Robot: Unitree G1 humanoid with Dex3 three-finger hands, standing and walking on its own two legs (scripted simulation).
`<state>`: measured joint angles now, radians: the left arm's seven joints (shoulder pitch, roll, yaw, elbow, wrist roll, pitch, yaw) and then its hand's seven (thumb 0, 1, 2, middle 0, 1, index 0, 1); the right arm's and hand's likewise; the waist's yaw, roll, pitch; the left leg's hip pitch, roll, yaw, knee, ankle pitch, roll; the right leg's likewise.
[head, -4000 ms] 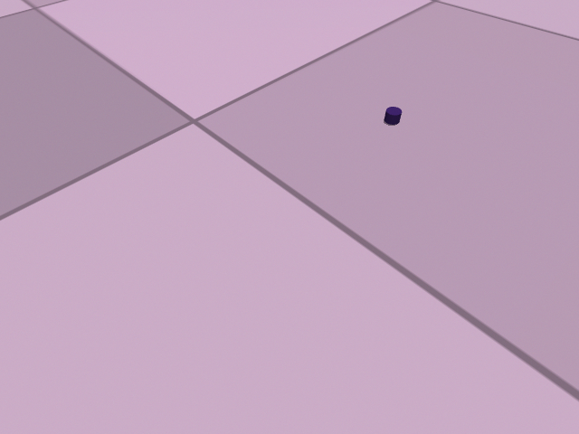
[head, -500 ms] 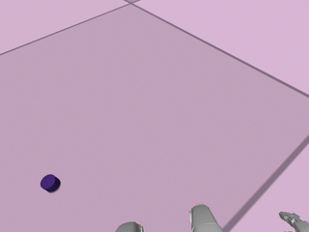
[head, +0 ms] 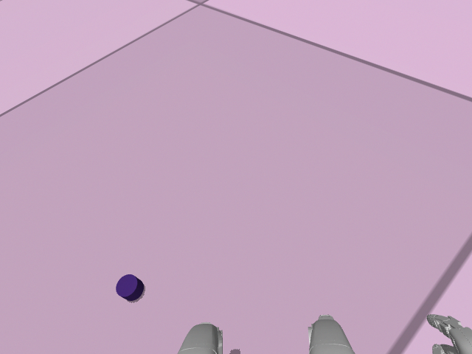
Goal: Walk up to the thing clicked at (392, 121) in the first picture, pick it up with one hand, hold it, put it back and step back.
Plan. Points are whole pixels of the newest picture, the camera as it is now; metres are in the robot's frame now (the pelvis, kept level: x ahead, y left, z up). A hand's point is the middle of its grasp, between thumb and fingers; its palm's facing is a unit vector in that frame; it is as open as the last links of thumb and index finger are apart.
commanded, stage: walk up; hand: left
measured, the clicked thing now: (130, 287) +0.44 +0.58 -0.69
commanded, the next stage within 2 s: none
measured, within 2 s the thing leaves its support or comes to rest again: neither
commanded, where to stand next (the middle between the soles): +0.04 +0.38 m, yaw -14 degrees
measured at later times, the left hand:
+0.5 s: hand out of the picture +0.05 +0.50 -0.10, palm faces -0.09 -0.81 -0.57, open 7.4 cm
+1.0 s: hand out of the picture +0.02 +0.74 -0.12, palm faces -0.20 -0.84 -0.51, open 7.4 cm
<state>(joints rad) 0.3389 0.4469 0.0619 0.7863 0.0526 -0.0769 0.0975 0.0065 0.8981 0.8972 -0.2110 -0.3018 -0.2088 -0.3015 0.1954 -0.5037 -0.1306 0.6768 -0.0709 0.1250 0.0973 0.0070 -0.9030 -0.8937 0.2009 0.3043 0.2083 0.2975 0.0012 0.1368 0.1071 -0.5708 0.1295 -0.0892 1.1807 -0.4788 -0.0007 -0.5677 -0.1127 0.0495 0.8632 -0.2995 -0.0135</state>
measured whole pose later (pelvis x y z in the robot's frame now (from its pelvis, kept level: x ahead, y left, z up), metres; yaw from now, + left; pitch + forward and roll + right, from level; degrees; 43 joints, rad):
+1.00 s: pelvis -0.08 +0.43 +0.02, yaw -12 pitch -2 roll +0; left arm 0.29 0.46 0.10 0.99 0.02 -0.02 0.03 0.01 0.91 0.90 -0.20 -0.30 -0.20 -0.30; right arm 0.33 -0.38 -0.05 0.88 -0.04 0.02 0.04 0.01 -0.90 -0.89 0.20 0.30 0.21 0.30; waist -0.04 0.02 0.08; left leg -0.33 0.05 0.09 0.82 -0.45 0.02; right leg -0.52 0.06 0.03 1.12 -0.44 -0.02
